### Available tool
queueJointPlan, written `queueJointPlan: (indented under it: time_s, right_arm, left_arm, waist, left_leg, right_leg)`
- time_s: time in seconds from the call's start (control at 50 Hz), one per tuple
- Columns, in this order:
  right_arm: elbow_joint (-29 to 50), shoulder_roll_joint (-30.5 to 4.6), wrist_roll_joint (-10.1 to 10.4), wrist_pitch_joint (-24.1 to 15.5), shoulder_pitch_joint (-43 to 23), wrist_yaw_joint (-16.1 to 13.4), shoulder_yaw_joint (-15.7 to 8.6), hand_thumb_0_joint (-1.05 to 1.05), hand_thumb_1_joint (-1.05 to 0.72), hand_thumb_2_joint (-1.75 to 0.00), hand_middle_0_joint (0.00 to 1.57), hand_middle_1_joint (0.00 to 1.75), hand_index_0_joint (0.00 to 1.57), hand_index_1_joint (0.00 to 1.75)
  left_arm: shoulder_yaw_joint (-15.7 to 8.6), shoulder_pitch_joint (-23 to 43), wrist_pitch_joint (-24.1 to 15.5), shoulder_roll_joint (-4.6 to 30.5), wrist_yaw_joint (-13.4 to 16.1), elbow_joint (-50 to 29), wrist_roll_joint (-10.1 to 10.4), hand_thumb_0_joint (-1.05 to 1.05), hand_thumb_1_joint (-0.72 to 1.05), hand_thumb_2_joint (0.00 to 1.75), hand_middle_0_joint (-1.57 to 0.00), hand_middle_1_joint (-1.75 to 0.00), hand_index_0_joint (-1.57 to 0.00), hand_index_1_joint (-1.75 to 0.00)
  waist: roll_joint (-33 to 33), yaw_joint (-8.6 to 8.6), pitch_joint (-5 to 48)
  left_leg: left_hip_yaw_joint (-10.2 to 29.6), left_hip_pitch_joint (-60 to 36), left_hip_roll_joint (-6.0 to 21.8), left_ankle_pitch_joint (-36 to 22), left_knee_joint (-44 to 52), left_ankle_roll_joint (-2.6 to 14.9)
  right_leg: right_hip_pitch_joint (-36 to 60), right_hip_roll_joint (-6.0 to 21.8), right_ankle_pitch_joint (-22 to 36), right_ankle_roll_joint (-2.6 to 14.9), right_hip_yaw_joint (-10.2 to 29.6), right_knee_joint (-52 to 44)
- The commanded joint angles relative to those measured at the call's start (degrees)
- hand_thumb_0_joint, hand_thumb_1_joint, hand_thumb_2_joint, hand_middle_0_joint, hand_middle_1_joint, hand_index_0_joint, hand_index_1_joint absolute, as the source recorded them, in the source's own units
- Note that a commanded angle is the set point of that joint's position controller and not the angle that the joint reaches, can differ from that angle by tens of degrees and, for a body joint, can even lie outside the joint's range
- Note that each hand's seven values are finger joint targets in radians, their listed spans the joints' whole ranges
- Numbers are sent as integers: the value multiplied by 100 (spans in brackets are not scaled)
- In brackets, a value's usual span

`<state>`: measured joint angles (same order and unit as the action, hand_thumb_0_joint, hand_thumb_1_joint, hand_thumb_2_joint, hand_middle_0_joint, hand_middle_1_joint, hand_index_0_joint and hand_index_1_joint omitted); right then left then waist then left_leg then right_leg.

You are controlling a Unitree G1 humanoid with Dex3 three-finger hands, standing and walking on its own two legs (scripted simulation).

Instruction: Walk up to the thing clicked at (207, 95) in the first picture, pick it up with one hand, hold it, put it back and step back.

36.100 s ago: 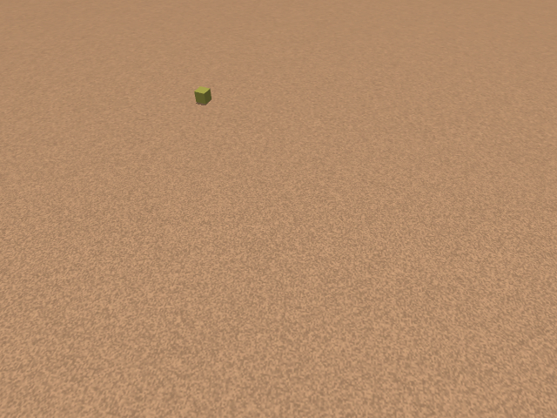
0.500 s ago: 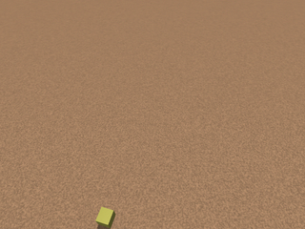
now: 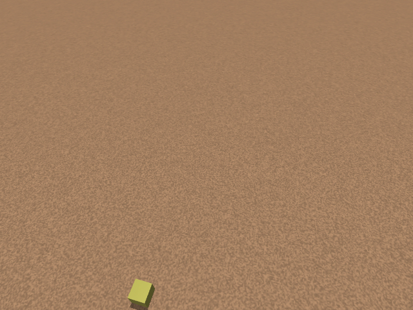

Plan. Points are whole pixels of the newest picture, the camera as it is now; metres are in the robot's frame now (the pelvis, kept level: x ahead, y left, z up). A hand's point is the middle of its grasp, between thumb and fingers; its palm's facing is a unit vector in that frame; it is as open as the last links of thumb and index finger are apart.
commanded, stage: stand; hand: left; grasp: from above
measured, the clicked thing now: (141, 293) +0.35 +0.30 -0.74
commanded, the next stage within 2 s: step back in 0.06 s
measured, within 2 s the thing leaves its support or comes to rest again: neither
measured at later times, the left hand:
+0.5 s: hand out of the picture +0.08 +0.31 -0.18, palm faces -0.03 -0.94 -0.35, open 7.4 cm
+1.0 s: hand out of the picture -0.05 +0.30 -0.16, palm faces -0.09 -0.91 -0.41, open 7.4 cm
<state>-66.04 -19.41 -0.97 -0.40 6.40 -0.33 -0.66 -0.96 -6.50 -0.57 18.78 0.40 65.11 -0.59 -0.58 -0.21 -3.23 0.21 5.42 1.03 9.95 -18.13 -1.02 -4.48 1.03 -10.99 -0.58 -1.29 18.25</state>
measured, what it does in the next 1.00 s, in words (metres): walks backwards: right foot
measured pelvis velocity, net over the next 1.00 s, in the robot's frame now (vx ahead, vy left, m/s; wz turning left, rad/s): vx -0.16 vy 0.04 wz -0.12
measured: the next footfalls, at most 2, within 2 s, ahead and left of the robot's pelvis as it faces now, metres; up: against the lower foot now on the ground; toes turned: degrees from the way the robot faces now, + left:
right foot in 0.88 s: -0.12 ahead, -0.07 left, +0.00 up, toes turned -3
left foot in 1.26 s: -0.22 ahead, +0.16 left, +0.00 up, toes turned -4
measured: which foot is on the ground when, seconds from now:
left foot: down 0.00-0.92, up 0.94-1.00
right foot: down 0.00-0.36, up 0.38-0.86, down 0.88-1.00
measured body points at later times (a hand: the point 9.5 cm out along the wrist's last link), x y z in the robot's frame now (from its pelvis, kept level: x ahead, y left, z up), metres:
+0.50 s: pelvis -0.06 +0.06 -0.02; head +0.01 +0.09 +0.43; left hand +0.08 +0.36 -0.16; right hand -0.01 -0.27 -0.12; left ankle -0.06 +0.13 -0.75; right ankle -0.05 -0.10 -0.69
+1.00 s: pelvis -0.16 +0.04 -0.02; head -0.13 +0.02 +0.43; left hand -0.04 +0.34 -0.13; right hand -0.08 -0.28 -0.15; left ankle -0.12 +0.14 -0.70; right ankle -0.16 -0.06 -0.75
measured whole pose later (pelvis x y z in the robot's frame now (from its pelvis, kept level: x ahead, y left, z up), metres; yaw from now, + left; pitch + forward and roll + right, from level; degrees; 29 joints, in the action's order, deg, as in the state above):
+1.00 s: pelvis -0.16 +0.04 -0.02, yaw -7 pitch -3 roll +2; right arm -51.7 -21.2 -0.2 2.9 7.0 -0.8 -3.1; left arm -4.5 -11.0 2.6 21.0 -0.1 48.9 -2.1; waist -0.1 1.2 -8.4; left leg 2.0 24.9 -4.7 27.7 -54.5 0.5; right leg -14.4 -1.6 -18.7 2.6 2.9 36.6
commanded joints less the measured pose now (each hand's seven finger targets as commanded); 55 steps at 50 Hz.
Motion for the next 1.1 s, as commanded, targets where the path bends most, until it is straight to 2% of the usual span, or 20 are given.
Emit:
queueJointPlan:
  time_s: [0.0,0.04,0.12,0.22,0.28,0.3,0.34,0.36,0.38,0.42,0.48,0.54,0.72,0.84,0.86,0.88,0.9,0.92,1.0,1.08]
  right_arm:
    - [354,-1161,12,-115,-253,-50,-177,0,-90,-90,20,30,20,30]
    - [436,-1442,40,-10,-424,-23,-274,0,-90,-90,20,30,20,30]
    - [653,-1241,120,82,-235,-5,-294,0,-90,-90,20,30,20,30]
    - [917,-1177,60,255,128,46,-377,0,-90,-90,20,30,20,30]
    - [993,-1228,104,207,487,64,-424,0,-90,-90,20,30,20,30]
    - [1044,-1292,91,155,508,45,-450,0,-90,-90,20,30,20,30]
    - [1148,-1856,-33,94,385,-7,-600,0,-90,-90,20,30,20,30]
    - [1174,-1890,-99,71,481,-33,-619,0,-90,-90,20,30,20,30]
    - [1235,-1906,-83,67,467,-60,-623,0,-90,-90,20,30,20,30]
    - [1460,-1871,-87,96,167,-112,-651,0,-90,-90,20,30,20,30]
    - [1665,-1551,-96,73,-288,-199,-569,0,-90,-90,20,30,20,30]
    - [1712,-1406,-30,55,119,-236,-595,0,-90,-90,20,30,20,30]
    - [1970,-1623,-28,74,165,-203,-671,0,-90,-90,20,30,20,30]
    - [2070,-1689,34,121,-294,-118,-628,0,-90,-90,20,30,20,30]
    - [2070,-1540,71,126,-280,-103,-581,0,-90,-90,20,30,20,30]
    - [2144,-1397,100,119,-328,-92,-528,0,-90,-90,20,30,20,30]
    - [2128,-1223,114,149,-434,-120,-525,0,-90,-90,20,30,20,30]
    - [2050,-1358,81,194,-237,-139,-579,0,-90,-90,20,30,20,30]
    - [1719,-1265,142,179,474,-122,-474,0,-90,-90,20,30,20,30]
    - [1941,-1323,139,84,385,-168,-407,0,-90,-90,20,30,20,30]
  left_arm:
    - [-218,209,-119,1233,54,-378,-4,0,90,90,-20,-30,-20,-30]
    - [-484,179,-68,1658,89,-455,69,0,90,90,-20,-30,-20,-30]
    - [-561,28,-15,1646,125,-720,89,0,90,90,-20,-30,-20,-30]
    - [-640,477,34,1842,139,-1313,-97,0,90,90,-20,-30,-20,-30]
    - [-590,796,99,1728,132,-1570,-97,0,90,90,-20,-30,-20,-30]
    - [-559,721,144,1656,121,-1627,-69,0,90,90,-20,-30,-20,-30]
    - [-477,687,226,1245,128,-1764,57,0,90,90,-20,-30,-20,-30]
    - [-481,510,302,1154,167,-1743,49,0,90,90,-20,-30,-20,-30]
    - [-448,178,342,1164,192,-1728,20,0,90,90,-20,-30,-20,-30]
    - [-487,305,362,1254,244,-1706,-4,0,90,90,-20,-30,-20,-30]
    - [-502,-151,387,1347,209,-1628,60,0,90,90,-20,-30,-20,-30]
    - [-547,-186,352,1341,177,-1709,-24,0,90,90,-20,-30,-20,-30]
    - [-612,-276,288,1310,116,-1904,-84,0,90,90,-20,-30,-20,-30]
    - [-683,-1043,222,1260,8,-1678,-128,0,90,90,-20,-30,-20,-30]
    - [-722,-1080,196,1413,16,-1705,-150,0,90,90,-20,-30,-20,-30]
    - [-777,-965,167,1657,19,-1817,-184,0,90,90,-20,-30,-20,-30]
    - [-854,-567,181,2083,6,-1982,-145,0,90,90,-20,-30,-20,-30]
    - [-851,-152,156,2126,19,-2234,-222,0,90,90,-20,-30,-20,-30]
    - [-721,434,140,1491,94,-2440,-148,0,90,90,-20,-30,-20,-30]
    - [-701,-242,173,1361,112,-2500,-197,0,90,90,-20,-30,-20,-30]
  waist:
    - [49,22,455]
    - [209,46,-181]
    - [446,14,280]
    - [1116,-33,572]
    - [1150,-252,734]
    - [804,-241,764]
    - [-884,-195,612]
    - [-869,-135,593]
    - [-660,-69,655]
    - [-941,-152,561]
    - [-829,207,505]
    - [-480,21,603]
    - [-551,-149,603]
    - [-398,233,703]
    - [49,238,752]
    - [729,212,599]
    - [1688,330,150]
    - [1589,239,-166]
    - [753,-177,-178]
    - [657,261,490]
  left_leg:
    - [460,-107,642,-958,233,187]
    - [485,422,533,-1569,-351,324]
    - [211,412,239,-1276,-1245,320]
    - [163,1007,-300,1984,-2974,309]
    - [221,863,-130,1217,-2218,363]
    - [201,719,12,-228,-1403,360]
    - [1744,186,1160,-3106,-386,666]
    - [2118,-293,1515,-3626,-365,929]
    - [1862,-370,1594,-4445,-686,986]
    - [1965,163,1590,-3498,-350,778]
    - [1084,-185,1085,-3267,-695,698]
    - [989,-492,1018,-3186,-758,631]
    - [1452,-259,1672,-2110,-770,1455]
    - [1140,944,1322,-707,-988,927]
    - [904,1202,978,-333,-1361,667]
    - [530,1789,337,428,-2093,358]
    - [50,1902,-654,2040,-3372,73]
    - [559,1606,-623,2589,-4503,25]
    - [865,1916,-911,1701,-5019,51]
    - [588,2399,-643,1887,-3836,-57]
  right_leg:
    - [6,665,990,153,502,-237]
    - [-474,584,1785,185,575,182]
    - [-532,853,2098,611,818,240]
    - [-772,1839,2234,1516,1611,329]
    - [-733,1508,2250,1111,1148,929]
    - [-715,1156,1963,807,869,1359]
    - [-1704,-343,-86,247,289,2938]
    - [-2326,-710,-2224,261,722,3527]
    - [-2394,-671,-2445,263,993,4017]
    - [-2290,-700,-2290,275,1422,4458]
    - [-2544,-666,-1540,203,1335,4778]
    - [-2428,-679,-1336,37,1174,4614]
    - [-1829,-246,-1735,32,712,3094]
    - [-446,-157,-446,375,420,1170]
    - [-285,138,-84,540,936,810]
    - [-326,841,271,889,1989,444]
    - [-1265,1823,375,1724,3076,-144]
    - [-2128,2191,371,2006,3483,-296]
    - [-1570,1008,1305,1183,1482,213]
    - [274,971,1914,1261,1385,754]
